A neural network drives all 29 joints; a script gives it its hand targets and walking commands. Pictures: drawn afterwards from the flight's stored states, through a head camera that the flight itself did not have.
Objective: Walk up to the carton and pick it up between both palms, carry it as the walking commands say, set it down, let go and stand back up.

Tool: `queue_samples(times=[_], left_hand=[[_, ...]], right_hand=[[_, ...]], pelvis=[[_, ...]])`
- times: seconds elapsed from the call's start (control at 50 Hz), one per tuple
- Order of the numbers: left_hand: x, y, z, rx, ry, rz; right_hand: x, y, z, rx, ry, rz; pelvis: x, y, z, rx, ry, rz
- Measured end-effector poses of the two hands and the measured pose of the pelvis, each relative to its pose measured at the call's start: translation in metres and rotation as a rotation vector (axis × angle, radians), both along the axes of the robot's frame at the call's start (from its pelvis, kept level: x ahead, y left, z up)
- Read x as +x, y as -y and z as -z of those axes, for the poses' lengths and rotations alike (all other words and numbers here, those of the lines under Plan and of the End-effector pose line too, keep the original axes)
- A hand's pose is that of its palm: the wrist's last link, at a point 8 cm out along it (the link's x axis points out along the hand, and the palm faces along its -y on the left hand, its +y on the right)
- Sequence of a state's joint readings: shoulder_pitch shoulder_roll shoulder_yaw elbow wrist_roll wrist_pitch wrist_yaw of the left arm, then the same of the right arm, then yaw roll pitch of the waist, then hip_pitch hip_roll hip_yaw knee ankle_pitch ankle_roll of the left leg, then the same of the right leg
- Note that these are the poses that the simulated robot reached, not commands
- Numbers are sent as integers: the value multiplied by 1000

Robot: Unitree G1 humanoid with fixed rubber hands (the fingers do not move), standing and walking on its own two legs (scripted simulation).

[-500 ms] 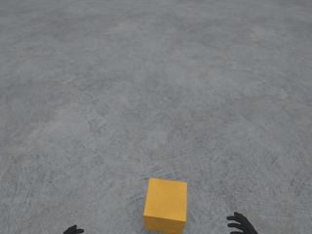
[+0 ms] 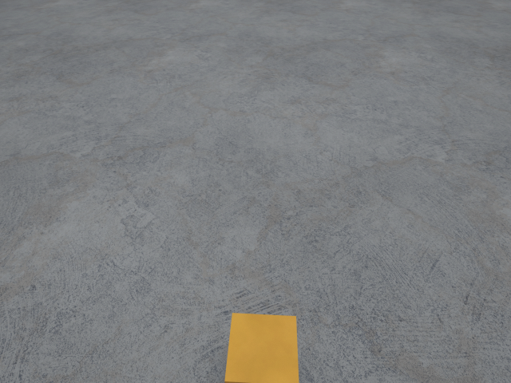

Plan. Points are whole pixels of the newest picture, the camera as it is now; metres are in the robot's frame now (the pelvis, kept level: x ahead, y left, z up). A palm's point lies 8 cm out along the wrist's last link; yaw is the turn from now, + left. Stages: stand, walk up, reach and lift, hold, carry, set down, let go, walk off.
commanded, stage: stand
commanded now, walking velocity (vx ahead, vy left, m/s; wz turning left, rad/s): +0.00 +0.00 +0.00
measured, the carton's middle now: (262, 360) +0.40 -0.03 -0.63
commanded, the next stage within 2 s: none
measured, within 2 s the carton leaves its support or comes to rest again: neither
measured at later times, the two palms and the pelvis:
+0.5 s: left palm out of the picture -0.05 +0.24 -0.13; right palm out of the picture -0.08 -0.23 -0.14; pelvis -0.03 +0.01 +0.01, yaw -2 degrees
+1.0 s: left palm out of the picture -0.08 +0.24 -0.13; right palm out of the picture -0.11 -0.19 -0.14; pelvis -0.05 +0.03 +0.01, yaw -2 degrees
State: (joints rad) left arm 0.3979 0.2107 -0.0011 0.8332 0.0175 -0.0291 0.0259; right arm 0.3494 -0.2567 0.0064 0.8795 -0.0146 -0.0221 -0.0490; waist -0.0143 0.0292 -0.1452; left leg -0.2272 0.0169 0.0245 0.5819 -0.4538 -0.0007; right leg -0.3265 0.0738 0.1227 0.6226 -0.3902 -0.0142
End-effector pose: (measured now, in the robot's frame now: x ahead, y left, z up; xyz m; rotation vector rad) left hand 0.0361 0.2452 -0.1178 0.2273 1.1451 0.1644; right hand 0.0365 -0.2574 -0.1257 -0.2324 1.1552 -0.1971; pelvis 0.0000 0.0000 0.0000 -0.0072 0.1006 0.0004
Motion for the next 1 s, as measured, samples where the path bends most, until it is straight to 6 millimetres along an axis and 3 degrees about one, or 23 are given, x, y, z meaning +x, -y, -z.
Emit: queue_samples(times=[0.3, 0.46, 0.7, 1.0], left_hand=[[-52, 4, 7, -12, -149, -11], [-81, 7, 9, -29, -213, -18], [-108, 11, 12, -55, -266, -20], [-121, 8, 14, -71, -294, -18]], right_hand=[[-78, -11, 9, 26, -194, 65], [-108, -23, 11, 50, -263, 83], [-132, -43, 12, 82, -302, 101], [-146, -65, 13, 108, -322, 120]], pelvis=[[-18, -4, -4, 6, 48, 23], [-30, -7, -7, 6, 70, 28], [-43, -15, -9, 6, 91, 35], [-52, -26, -11, 6, 101, 43]])
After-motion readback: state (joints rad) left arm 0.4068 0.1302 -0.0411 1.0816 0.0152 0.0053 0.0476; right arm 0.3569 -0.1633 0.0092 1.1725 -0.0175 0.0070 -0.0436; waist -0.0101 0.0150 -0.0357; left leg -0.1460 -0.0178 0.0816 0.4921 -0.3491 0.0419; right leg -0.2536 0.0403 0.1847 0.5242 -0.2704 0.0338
